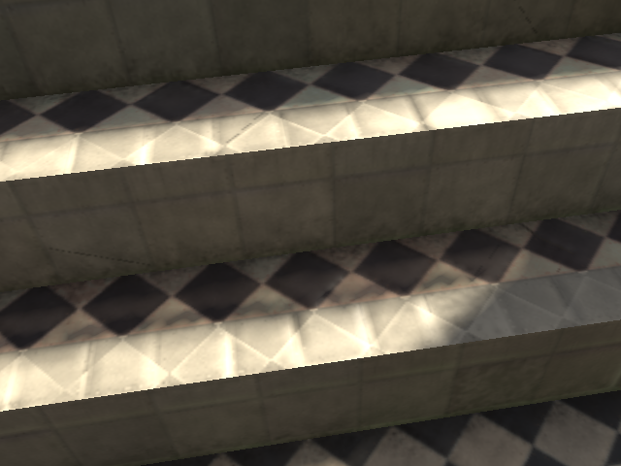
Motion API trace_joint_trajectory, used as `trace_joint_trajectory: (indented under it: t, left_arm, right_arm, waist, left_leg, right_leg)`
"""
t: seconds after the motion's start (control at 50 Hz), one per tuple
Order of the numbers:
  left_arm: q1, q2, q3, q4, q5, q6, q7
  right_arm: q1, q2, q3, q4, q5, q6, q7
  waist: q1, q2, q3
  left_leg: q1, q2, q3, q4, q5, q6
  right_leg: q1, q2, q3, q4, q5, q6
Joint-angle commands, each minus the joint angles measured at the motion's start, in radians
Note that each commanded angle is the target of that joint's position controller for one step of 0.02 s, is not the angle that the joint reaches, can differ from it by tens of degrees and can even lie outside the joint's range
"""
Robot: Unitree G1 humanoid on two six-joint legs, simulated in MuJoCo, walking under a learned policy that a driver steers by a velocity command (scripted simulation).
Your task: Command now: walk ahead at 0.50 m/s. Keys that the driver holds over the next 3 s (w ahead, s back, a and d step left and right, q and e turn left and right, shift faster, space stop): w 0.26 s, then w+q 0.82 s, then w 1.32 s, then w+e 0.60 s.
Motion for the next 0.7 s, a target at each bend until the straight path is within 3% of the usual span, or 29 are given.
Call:
trace_joint_trajectory:
  t: [0.02,0.06,0.08,0.12,0.18,0.2,0.22,0.26,0.28,0.3,0.32,0.34,0.36,0.38,0.4,0.42,0.44,0.46,0.48,0.5,0.52,0.54,0.58,0.62,0.7]
  left_arm:
    - [-0.033,-0.077,-0.037,-0.126,0.004,0.007,0.006]
    - [-0.038,-0.072,-0.049,-0.139,-0.001,0.021,0.018]
    - [-0.053,-0.07,-0.058,-0.146,0.0,0.027,0.03]
    - [-0.091,-0.043,-0.057,-0.159,0.015,0.046,0.05]
    - [-0.123,-0.017,-0.049,-0.174,0.002,0.062,0.066]
    - [-0.121,-0.011,-0.048,-0.167,-0.004,0.064,0.069]
    - [-0.139,-0.004,-0.045,-0.17,-0.009,0.065,0.071]
    - [-0.147,-0.017,-0.047,-0.172,-0.004,0.071,0.063]
    - [-0.139,-0.021,-0.055,-0.169,-0.01,0.071,0.065]
    - [-0.132,0.004,-0.047,-0.164,-0.02,0.074,0.065]
    - [-0.055,0.014,-0.041,-0.131,-0.026,0.081,0.065]
    - [0.044,0.006,-0.033,-0.075,-0.026,0.089,0.064]
    - [0.147,-0.007,-0.023,0.0,-0.013,0.094,0.058]
    - [0.201,-0.04,-0.028,0.041,0.007,0.093,0.042]
    - [0.159,-0.045,-0.043,-0.008,0.067,0.069,0.03]
    - [0.046,0.138,-0.03,-0.121,0.185,0.012,0.022]
    - [-0.024,0.082,-0.031,-0.156,0.144,0.008,0.026]
    - [-0.057,0.087,-0.015,-0.194,0.09,0.028,0.033]
    - [-0.031,0.083,-0.008,-0.195,0.06,0.022,0.04]
    - [-0.039,0.03,-0.018,-0.193,0.057,0.003,0.055]
    - [-0.029,0.009,-0.029,-0.207,0.075,-0.013,0.071]
    - [-0.017,0.031,-0.026,-0.221,0.086,-0.024,0.079]
    - [0.006,0.084,-0.008,-0.252,0.092,-0.03,0.087]
    - [-0.048,0.108,-0.004,-0.301,0.098,-0.032,0.095]
    - [-0.114,0.15,0.013,-0.367,0.087,-0.02,0.097]
  right_arm:
    - [-0.171,0.097,0.04,-0.016,-0.017,-0.034,0.021]
    - [-0.15,0.048,0.037,-0.013,-0.019,-0.036,0.021]
    - [-0.132,0.006,0.031,-0.021,-0.018,-0.035,0.017]
    - [-0.099,-0.026,0.035,-0.035,-0.013,-0.05,0.004]
    - [-0.054,-0.121,0.007,-0.059,-0.008,-0.066,-0.015]
    - [-0.035,-0.156,-0.008,-0.072,-0.002,-0.072,-0.018]
    - [-0.025,-0.171,-0.017,-0.083,0.002,-0.077,-0.022]
    - [-0.056,-0.189,-0.033,-0.112,0.015,-0.082,-0.034]
    - [-0.075,-0.214,-0.048,-0.129,0.044,-0.076,-0.043]
    - [-0.067,-0.209,-0.056,-0.135,0.061,-0.064,-0.048]
    - [-0.084,-0.179,-0.048,-0.142,0.075,-0.046,-0.054]
    - [-0.11,-0.136,-0.038,-0.165,0.087,-0.029,-0.056]
    - [-0.148,-0.06,-0.014,-0.201,0.088,-0.015,-0.05]
    - [-0.192,0.014,0.01,-0.231,0.078,-0.007,-0.03]
    - [-0.146,0.119,0.024,-0.244,0.069,-0.011,0.001]
    - [0.004,0.201,0.029,-0.283,0.092,-0.011,0.005]
    - [-0.033,0.136,0.019,-0.312,0.092,-0.028,0.01]
    - [-0.064,0.059,0.022,-0.341,0.076,-0.027,0.01]
    - [-0.093,0.016,0.023,-0.352,0.048,-0.029,0.005]
    - [-0.139,-0.039,0.004,-0.362,0.013,-0.024,0.009]
    - [-0.137,-0.05,-0.006,-0.36,0.016,-0.014,0.01]
    - [-0.116,-0.055,-0.012,-0.362,0.028,-0.01,0.009]
    - [-0.109,-0.069,-0.022,-0.379,0.043,-0.004,0.007]
    - [-0.091,-0.095,-0.044,-0.384,0.047,0.014,0.013]
    - [-0.026,-0.077,-0.056,-0.393,0.052,0.047,0.005]
  waist:
    - [0.12,0.047,0.026]
    - [0.12,0.089,0.043]
    - [0.11,0.104,0.048]
    - [0.076,0.088,0.057]
    - [0.029,0.076,0.04]
    - [0.01,0.069,0.015]
    - [-0.006,0.065,0.008]
    - [0.001,0.078,-0.018]
    - [0.011,0.114,-0.036]
    - [0.012,0.105,-0.021]
    - [0.045,0.094,-0.005]
    - [0.068,0.04,0.031]
    - [0.064,-0.026,0.059]
    - [0.078,-0.101,0.074]
    - [0.019,-0.136,0.037]
    - [-0.095,-0.328,-0.173]
    - [-0.087,-0.241,-0.167]
    - [-0.094,-0.219,-0.067]
    - [-0.083,-0.187,-0.04]
    - [-0.077,-0.119,-0.021]
    - [-0.082,-0.126,-0.04]
    - [-0.088,-0.139,-0.057]
    - [-0.087,-0.149,-0.074]
    - [-0.102,-0.123,-0.067]
    - [-0.128,-0.137,-0.022]
  left_leg:
    - [-0.002,0.179,-0.348,-0.532,-0.261,0.054]
    - [0.012,0.212,-0.312,-0.623,-0.253,0.067]
    - [0.015,0.224,-0.28,-0.658,-0.26,0.076]
    - [-0.019,0.261,-0.307,-0.72,-0.296,0.104]
    - [0.042,0.296,-0.336,-0.766,-0.33,0.119]
    - [0.06,0.305,-0.34,-0.796,-0.357,0.133]
    - [0.077,0.306,-0.344,-0.808,-0.362,0.133]
    - [0.095,0.291,-0.298,-0.806,-0.347,0.114]
    - [0.081,0.269,-0.259,-0.84,-0.316,0.091]
    - [0.076,0.229,-0.195,-0.818,-0.307,0.069]
    - [0.08,0.201,-0.162,-0.752,-0.329,0.057]
    - [0.084,0.179,-0.13,-0.628,-0.341,0.049]
    - [0.051,0.161,-0.107,-0.399,-0.239,0.043]
    - [-0.018,0.1,-0.026,-0.03,-0.124,0.029]
    - [-0.202,-0.027,-0.077,0.544,0.041,-0.007]
    - [-0.362,-0.142,-0.273,0.932,0.243,-0.041]
    - [-0.391,-0.121,-0.272,1.081,0.34,-0.066]
    - [-0.382,-0.061,-0.237,0.949,0.402,-0.099]
    - [-0.364,-0.025,-0.174,0.785,0.383,-0.124]
    - [-0.3,-0.025,-0.184,0.794,0.522,-0.14]
    - [-0.261,-0.048,-0.145,0.818,0.58,-0.139]
    - [-0.234,-0.053,-0.128,0.83,0.603,-0.131]
    - [-0.187,-0.051,-0.116,0.779,0.601,-0.113]
    - [-0.073,-0.065,-0.079,0.713,0.677,-0.099]
    - [0.117,-0.055,0.001,0.413,0.633,-0.079]
  right_leg:
    - [-0.235,0.018,0.04,0.308,0.077,0.017]
    - [-0.318,0.008,0.026,0.332,0.121,0.036]
    - [-0.348,0.001,-0.008,0.304,0.096,0.06]
    - [-0.347,-0.025,-0.033,0.277,0.084,0.109]
    - [-0.334,-0.086,-0.056,0.164,0.067,0.15]
    - [-0.291,-0.097,-0.116,0.092,0.028,0.155]
    - [-0.251,-0.115,-0.129,0.029,0.003,0.157]
    - [-0.13,-0.14,-0.141,-0.159,-0.023,0.145]
    - [0.022,-0.15,-0.134,-0.396,-0.208,0.131]
    - [0.146,-0.118,-0.185,-0.605,-0.367,0.122]
    - [0.259,-0.091,-0.244,-0.839,-0.384,0.112]
    - [0.365,-0.076,-0.282,-1.081,-0.301,0.111]
    - [0.473,-0.087,-0.244,-1.217,-0.232,0.107]
    - [0.5,-0.133,-0.159,-1.288,-0.151,0.091]
    - [0.581,-0.166,-0.048,-1.133,-0.079,0.125]
    - [0.559,-0.395,0.387,-1.181,-0.229,0.006]
    - [0.505,-0.414,0.415,-1.264,-0.434,0.015]
    - [0.454,-0.369,0.256,-1.226,-0.405,0.027]
    - [0.45,-0.356,0.204,-1.239,-0.465,0.028]
    - [0.362,-0.341,0.185,-1.124,-0.543,0.025]
    - [0.332,-0.345,0.165,-1.123,-0.559,0.019]
    - [0.341,-0.365,0.168,-1.133,-0.547,0.007]
    - [0.376,-0.39,0.156,-1.127,-0.522,0.001]
    - [0.315,-0.382,0.099,-1.083,-0.534,0.013]
    - [0.211,-0.362,-0.004,-1.006,-0.563,0.053]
